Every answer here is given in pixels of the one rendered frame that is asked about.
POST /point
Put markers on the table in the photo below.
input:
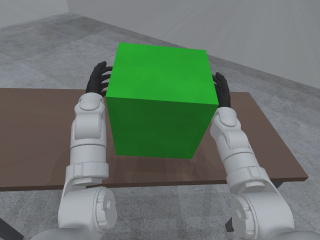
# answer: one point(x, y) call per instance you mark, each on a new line
point(35, 148)

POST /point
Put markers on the robot right hand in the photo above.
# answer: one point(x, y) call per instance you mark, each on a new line
point(222, 90)

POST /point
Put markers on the right robot forearm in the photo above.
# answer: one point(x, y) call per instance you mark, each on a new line
point(244, 175)

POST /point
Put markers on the left robot upper arm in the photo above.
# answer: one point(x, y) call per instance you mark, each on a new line
point(84, 214)

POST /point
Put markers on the right robot upper arm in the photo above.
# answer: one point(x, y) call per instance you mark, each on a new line
point(265, 216)

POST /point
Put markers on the left robot forearm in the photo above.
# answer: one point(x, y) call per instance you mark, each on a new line
point(88, 145)

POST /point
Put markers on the robot left hand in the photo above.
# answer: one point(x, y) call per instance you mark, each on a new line
point(95, 84)

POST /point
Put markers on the carton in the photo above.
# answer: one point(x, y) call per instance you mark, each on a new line
point(160, 100)

